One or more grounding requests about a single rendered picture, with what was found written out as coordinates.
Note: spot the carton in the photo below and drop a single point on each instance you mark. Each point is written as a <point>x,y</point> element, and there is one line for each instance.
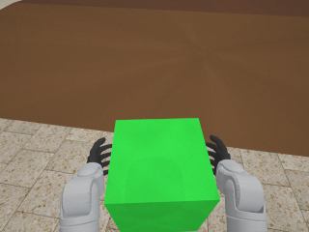
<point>160,177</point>

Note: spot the right robot forearm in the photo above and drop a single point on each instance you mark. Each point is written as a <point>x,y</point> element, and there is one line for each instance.
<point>245,204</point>

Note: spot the left robot forearm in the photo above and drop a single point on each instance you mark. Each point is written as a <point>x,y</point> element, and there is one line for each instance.
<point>79,202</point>

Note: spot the left robot hand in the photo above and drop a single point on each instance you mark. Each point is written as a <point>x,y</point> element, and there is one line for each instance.
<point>97,157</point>

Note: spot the right robot hand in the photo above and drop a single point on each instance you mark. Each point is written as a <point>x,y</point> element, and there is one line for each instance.
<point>220,152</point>

